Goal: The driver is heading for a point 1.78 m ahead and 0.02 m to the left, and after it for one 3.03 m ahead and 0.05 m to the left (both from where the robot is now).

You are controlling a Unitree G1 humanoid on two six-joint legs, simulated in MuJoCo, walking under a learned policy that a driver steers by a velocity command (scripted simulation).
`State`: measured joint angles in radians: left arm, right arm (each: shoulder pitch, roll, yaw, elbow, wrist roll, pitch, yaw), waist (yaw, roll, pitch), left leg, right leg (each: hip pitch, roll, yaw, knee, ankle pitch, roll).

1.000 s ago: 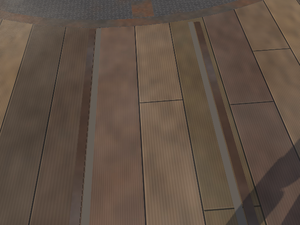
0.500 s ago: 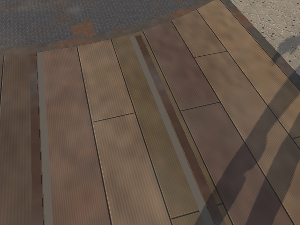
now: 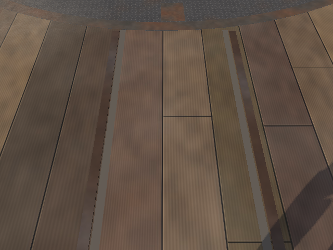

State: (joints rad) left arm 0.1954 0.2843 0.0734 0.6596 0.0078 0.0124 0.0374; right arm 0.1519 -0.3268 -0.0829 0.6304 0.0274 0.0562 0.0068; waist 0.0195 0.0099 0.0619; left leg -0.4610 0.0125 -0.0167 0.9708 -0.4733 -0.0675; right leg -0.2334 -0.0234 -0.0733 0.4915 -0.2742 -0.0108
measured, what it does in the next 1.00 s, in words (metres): walks ahead: left foot, then right foot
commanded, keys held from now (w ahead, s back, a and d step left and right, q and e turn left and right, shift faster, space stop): w+q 0.36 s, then w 0.02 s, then w+e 0.62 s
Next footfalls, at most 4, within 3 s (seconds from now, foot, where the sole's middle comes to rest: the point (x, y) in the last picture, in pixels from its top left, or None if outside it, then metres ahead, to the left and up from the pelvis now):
0.12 left None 0.03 0.13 -0.77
0.60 right None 0.39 -0.01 -0.77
1.06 left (119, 201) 0.64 0.24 -0.77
1.58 right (191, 156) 0.87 -0.07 -0.77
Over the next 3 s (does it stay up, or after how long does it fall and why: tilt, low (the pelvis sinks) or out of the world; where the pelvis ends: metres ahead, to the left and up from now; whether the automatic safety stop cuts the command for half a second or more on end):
stays up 1.50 -0.04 0.01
